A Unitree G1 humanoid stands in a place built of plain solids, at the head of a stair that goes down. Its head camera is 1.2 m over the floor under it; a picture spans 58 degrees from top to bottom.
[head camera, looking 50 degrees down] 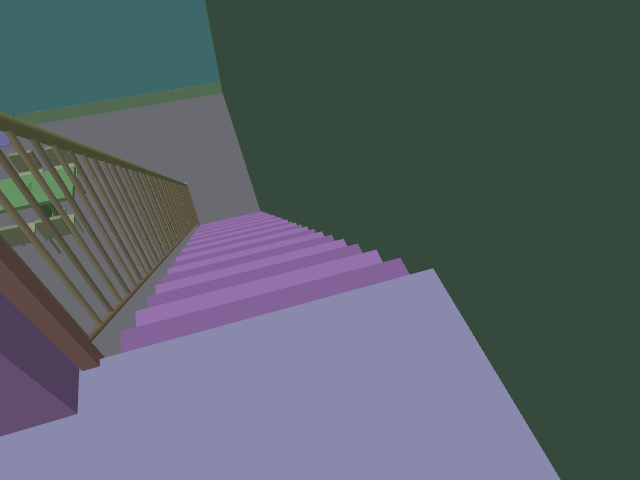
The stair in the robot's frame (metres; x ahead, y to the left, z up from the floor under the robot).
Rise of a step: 0.19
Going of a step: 0.20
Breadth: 1.09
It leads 18 degrees to the left of straight ahead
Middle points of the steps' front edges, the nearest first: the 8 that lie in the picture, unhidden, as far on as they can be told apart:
0.72 0.13 0.00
0.91 0.19 -0.19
1.10 0.26 -0.38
1.30 0.32 -0.57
1.49 0.38 -0.76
1.69 0.44 -0.95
1.88 0.50 -1.14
2.08 0.57 -1.33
